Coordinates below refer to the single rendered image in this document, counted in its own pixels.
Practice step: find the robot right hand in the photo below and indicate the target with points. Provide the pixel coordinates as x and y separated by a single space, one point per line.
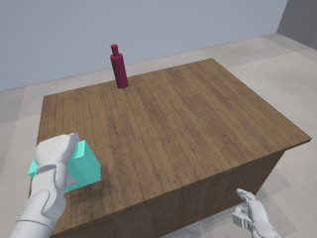
245 218

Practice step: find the sponge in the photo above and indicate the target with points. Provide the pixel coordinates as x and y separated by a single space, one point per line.
82 166

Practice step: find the right robot forearm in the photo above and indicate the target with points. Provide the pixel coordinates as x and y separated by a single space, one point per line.
262 229

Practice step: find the left robot forearm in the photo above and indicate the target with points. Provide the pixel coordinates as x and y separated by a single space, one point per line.
46 203

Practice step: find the table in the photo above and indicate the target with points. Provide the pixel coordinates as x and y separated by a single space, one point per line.
173 147

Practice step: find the robot left hand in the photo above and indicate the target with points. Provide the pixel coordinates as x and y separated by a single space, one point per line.
57 149

